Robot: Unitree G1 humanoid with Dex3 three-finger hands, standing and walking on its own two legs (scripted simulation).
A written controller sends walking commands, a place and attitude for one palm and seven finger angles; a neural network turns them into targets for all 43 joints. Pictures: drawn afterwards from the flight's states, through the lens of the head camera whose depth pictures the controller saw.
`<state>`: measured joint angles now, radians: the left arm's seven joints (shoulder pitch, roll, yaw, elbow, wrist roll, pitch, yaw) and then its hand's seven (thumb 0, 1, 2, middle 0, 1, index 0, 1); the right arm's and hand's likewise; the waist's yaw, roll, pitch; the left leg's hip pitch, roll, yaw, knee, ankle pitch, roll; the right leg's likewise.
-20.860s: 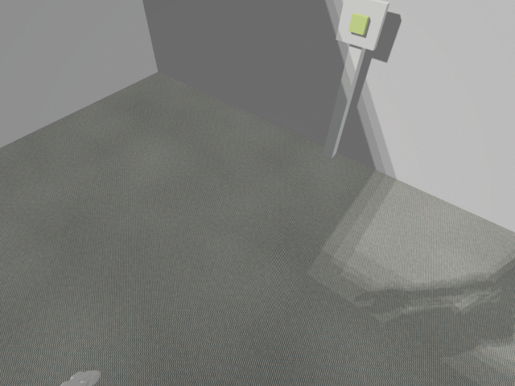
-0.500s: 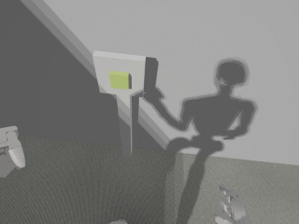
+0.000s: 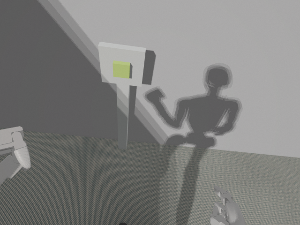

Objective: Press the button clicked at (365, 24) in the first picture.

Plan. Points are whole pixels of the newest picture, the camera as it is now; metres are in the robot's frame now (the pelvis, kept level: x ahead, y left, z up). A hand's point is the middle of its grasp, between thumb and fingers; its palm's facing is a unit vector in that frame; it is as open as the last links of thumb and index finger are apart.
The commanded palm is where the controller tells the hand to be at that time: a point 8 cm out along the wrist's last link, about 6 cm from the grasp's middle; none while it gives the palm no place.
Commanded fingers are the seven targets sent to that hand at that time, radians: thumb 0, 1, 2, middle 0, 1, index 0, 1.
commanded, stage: stop stepping back and stand still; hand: left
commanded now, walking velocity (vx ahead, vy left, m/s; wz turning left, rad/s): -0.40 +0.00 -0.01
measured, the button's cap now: (121, 69) +0.68 +0.17 -0.01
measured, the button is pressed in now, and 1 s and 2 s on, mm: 0 0 0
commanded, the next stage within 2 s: let the arm hang, fingers relaxed in 0.76 s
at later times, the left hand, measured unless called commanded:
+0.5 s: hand out of the picture +0.10 +0.21 +0.16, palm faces +0.30 -0.85 -0.44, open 3.1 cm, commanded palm +0.04 +0.26 +0.17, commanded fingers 0.00 0.90 0.90 -1.30 -1.50 -1.30 -1.50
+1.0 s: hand out of the picture +0.08 +0.24 -0.03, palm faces +0.12 -0.90 -0.41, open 3.0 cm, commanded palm none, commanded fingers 0.00 0.90 0.90 -1.01 -1.18 -1.01 -1.18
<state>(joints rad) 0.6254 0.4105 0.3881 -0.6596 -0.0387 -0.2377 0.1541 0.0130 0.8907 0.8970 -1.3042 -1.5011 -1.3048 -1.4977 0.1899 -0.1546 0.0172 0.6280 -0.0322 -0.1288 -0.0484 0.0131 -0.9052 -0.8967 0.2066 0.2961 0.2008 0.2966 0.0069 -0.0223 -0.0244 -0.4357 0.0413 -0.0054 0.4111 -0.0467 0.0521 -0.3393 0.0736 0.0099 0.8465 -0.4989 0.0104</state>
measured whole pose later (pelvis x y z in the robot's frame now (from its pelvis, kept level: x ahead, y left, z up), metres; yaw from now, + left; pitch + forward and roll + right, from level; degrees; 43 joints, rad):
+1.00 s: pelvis -0.12 +0.00 -0.02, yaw +0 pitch +0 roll +0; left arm 0.29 0.31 0.11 0.25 0.03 -0.01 0.02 0.00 0.90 0.90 -1.24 -1.45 -1.25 -1.44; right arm 0.15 -0.25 0.00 0.79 -0.01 -0.04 0.01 0.01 -0.91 -0.90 0.21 0.30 0.20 0.30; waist 0.00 0.06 -0.04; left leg -0.37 0.01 0.01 0.63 -0.25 0.01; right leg -0.29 -0.04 -0.09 0.63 -0.33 0.00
